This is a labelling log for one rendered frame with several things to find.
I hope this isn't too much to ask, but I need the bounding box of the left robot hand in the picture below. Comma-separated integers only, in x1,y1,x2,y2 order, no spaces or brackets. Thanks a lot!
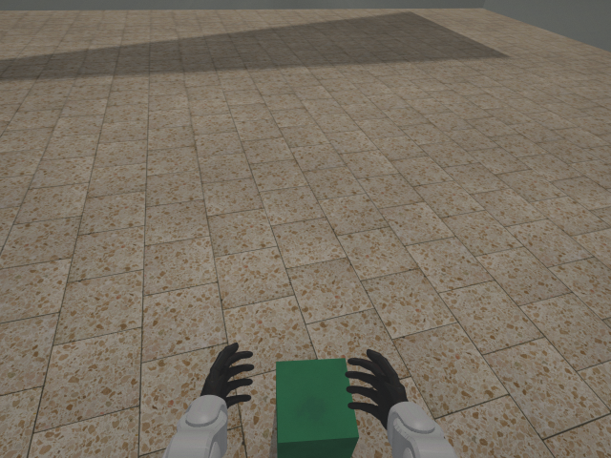
200,343,254,409

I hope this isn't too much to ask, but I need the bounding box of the right robot hand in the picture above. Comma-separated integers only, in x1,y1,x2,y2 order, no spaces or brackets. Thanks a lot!
345,349,408,429

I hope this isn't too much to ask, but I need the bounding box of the carton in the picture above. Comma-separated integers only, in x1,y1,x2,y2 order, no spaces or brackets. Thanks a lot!
276,358,359,458

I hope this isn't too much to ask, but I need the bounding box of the right robot forearm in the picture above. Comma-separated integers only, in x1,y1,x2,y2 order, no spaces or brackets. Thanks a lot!
387,402,458,458

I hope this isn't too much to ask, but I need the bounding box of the left robot forearm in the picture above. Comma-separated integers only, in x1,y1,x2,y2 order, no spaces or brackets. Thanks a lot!
162,395,228,458

